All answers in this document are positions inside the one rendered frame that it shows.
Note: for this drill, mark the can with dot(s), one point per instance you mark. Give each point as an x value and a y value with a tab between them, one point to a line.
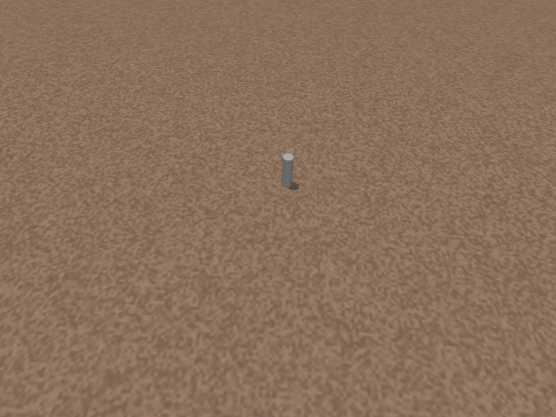
287	170

